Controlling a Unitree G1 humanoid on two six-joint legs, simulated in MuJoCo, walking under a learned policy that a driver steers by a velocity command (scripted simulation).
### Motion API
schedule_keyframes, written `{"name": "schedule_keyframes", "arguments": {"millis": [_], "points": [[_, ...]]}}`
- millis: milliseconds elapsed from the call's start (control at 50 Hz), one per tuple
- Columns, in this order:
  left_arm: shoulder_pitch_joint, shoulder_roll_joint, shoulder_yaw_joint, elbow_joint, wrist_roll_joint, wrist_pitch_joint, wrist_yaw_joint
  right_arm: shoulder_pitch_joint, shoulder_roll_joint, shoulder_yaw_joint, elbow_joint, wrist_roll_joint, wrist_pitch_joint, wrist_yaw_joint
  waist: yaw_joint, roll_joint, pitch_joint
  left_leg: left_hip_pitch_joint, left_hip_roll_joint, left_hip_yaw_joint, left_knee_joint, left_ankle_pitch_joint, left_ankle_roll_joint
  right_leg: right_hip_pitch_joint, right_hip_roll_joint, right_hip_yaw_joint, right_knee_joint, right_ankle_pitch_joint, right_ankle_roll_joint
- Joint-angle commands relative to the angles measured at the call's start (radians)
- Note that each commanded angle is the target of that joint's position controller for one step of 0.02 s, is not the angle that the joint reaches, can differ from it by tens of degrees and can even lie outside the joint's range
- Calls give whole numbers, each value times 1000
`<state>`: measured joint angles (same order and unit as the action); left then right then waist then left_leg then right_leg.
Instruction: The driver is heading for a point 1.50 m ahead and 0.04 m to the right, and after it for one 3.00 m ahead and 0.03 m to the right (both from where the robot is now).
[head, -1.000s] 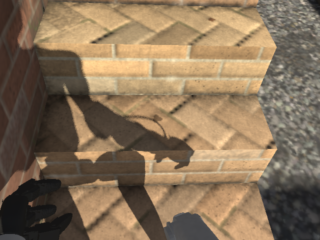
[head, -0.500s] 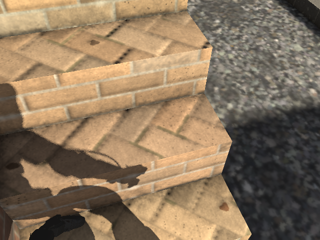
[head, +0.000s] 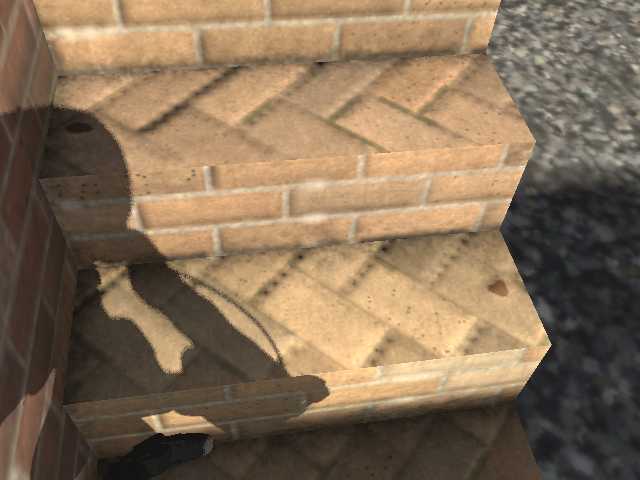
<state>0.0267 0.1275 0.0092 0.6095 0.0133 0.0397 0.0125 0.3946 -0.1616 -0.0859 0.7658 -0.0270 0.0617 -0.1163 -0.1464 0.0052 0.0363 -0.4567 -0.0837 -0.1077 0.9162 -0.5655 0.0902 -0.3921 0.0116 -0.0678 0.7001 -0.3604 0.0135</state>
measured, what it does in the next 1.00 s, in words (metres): steps on the spot: left foot 0.21 m lower, then right foot 0.21 m higher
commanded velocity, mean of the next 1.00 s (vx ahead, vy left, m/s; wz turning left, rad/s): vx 0.44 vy -0.14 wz -0.02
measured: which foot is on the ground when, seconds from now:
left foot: up 0.00-0.30, down 0.32-0.58, up 0.60-0.96, down 0.98-1.00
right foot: down 0.00-0.24, up 0.26-0.48, down 0.50-0.96, up 0.98-1.00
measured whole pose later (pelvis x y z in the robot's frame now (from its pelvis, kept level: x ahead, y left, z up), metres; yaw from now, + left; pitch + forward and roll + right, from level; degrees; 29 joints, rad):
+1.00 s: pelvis +0.03 +0.00 -0.01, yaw -4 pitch +1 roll +0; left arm 0.36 0.24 0.04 0.65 0.06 -0.02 0.03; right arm 0.06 -0.15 0.02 0.48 -0.03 0.00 -0.09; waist -0.01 -0.07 0.01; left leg -0.41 -0.04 0.05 0.72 -0.37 0.09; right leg -0.55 0.22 0.17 1.32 -0.34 -0.08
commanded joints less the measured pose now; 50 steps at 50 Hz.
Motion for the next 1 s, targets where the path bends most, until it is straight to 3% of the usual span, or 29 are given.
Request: {"name": "schedule_keyframes", "arguments": {"millis": [20,60,80,140,220,240,280,300,320,340,360,400,440,460,480,500,520,560,580,600,620,660,700,800,860,940,960,980,1000], "points": [[39,146,51,-42,64,-52,39,-82,-26,15,-126,-11,-11,7,102,-90,-124,-451,90,-3,658,113,-48,259,-490,628,-439,-242,-393],[-66,100,19,-78,90,-60,72,-24,-55,9,-161,7,-17,-2,-23,-5,-129,-287,75,-76,766,112,-75,80,-378,429,-380,54,-299],[-58,134,35,-52,86,-70,106,-48,-63,6,-193,-20,-10,9,-34,-12,-98,-274,111,-136,867,183,-74,6,-387,366,-359,67,-253],[-104,147,25,-54,64,-84,68,29,-131,-13,-189,-22,39,35,-65,-24,-99,-148,75,6,830,304,-88,-65,-262,104,-241,194,-205],[-183,175,24,-58,55,-99,25,133,-88,42,-150,27,31,64,-92,-37,-66,146,167,81,-65,507,37,-171,-201,-75,24,128,-132],[-244,135,16,-118,13,-55,16,184,-111,36,-136,-7,10,64,-123,-39,31,262,216,60,-503,652,30,-275,-96,-122,262,47,-121],[-12,12,-12,-75,60,37,57,186,-39,80,-51,1,-55,59,-25,272,60,423,164,281,-938,1364,-76,-419,110,-135,1080,-460,-156],[-38,-106,-40,-123,19,65,51,84,18,138,-92,-48,-78,37,37,224,39,357,204,237,-719,1341,-81,-484,156,11,1537,-418,-111],[-98,-149,-44,-206,-42,71,61,-29,-50,166,-145,-49,-95,27,105,178,-37,417,323,105,-649,1752,-33,-607,209,134,1787,-417,-59],[-131,-108,-54,-296,-47,54,71,-7,-87,158,-123,-75,-104,17,171,118,-55,532,346,31,-334,1867,-38,-855,220,238,1840,-357,-35],[-127,-9,-59,-365,-6,19,94,33,-282,72,-149,-73,-142,14,170,220,-26,671,538,-137,-357,1837,83,-1067,100,303,1748,-256,-2],[-179,121,-33,-344,81,-8,94,-28,-267,52,-117,-16,-166,1,146,86,-57,692,448,3,-470,1597,63,-1051,63,163,1499,-265,-6],[-246,86,-32,-399,79,16,62,29,-324,22,-63,-24,-155,-45,140,68,-116,755,492,36,-572,1743,80,-988,-3,85,1374,-233,-32],[-222,75,-30,-439,40,41,61,-107,-399,-21,-128,-34,-162,-50,186,155,-96,637,654,-90,-649,1467,112,-923,-138,202,1235,-224,-52],[-215,80,-41,-449,30,55,67,-248,-366,-22,-179,-23,-185,-52,195,168,-57,514,744,-186,-677,1521,110,-818,-221,311,1014,-324,-104],[-64,77,-48,-349,7,71,62,-324,-308,-2,-182,-12,-161,-36,242,30,-197,479,569,69,-604,1771,72,-456,-106,112,652,-460,-147],[-7,77,-32,-273,-8,71,62,-244,-253,7,-161,-4,-127,-30,189,70,-285,531,427,164,-413,2109,40,-259,65,-21,551,-601,-179],[24,104,-9,-250,-15,63,63,-164,-299,-17,-140,20,-87,-13,211,79,-371,483,338,177,-128,2077,-25,-92,89,73,387,-370,-253],[193,142,10,-230,-17,73,77,-342,-327,-28,-207,21,-75,12,357,-22,-349,272,213,190,146,1565,-34,18,37,227,154,-223,-308],[181,190,15,-164,2,59,92,-558,-170,12,-313,-4,-47,61,371,-446,-233,-89,-86,218,560,246,-61,41,-39,496,-174,-39,-357],[198,153,-4,-173,15,42,121,-669,-26,62,-420,-50,-46,76,348,-351,-151,-379,-208,-30,1126,-40,-77,29,-60,664,-109,381,-390],[201,159,14,-77,91,43,131,-470,76,94,-426,-51,-56,54,153,-99,-124,-467,-89,-191,1190,-36,-42,-71,-89,618,78,310,-276],[213,149,16,-34,80,21,107,-306,9,83,-385,-67,-58,37,95,32,-80,-441,-80,-34,1257,63,-106,-63,-49,499,32,379,-261],[278,208,37,-18,49,-58,74,-496,-92,81,-460,-28,-20,28,152,77,12,-407,35,9,942,102,-154,-102,-64,454,-210,311,-244],[267,198,29,-42,71,-63,66,-447,-38,110,-438,2,21,38,138,59,-81,-230,58,122,565,194,-156,-23,-54,444,-223,461,-245],[194,231,50,-32,66,-67,21,-40,-98,51,-298,13,14,3,-72,-73,-231,424,53,149,-190,191,5,-115,40,305,164,851,-185],[93,174,54,-39,39,-84,10,161,-126,29,-188,23,-25,7,-188,30,-211,561,111,93,-560,645,79,-196,212,213,703,255,-126],[68,8,9,-82,37,-101,-5,44,-79,60,-97,7,-76,24,4,6,-33,449,176,-20,-504,726,76,-482,275,330,1155,-8,-99],[237,-26,0,-85,32,-109,-3,-54,-62,69,-148,-47,-122,47,164,-15,-33,473,356,-186,-354,1134,100,-654,211,370,1244,-7,-52]]}}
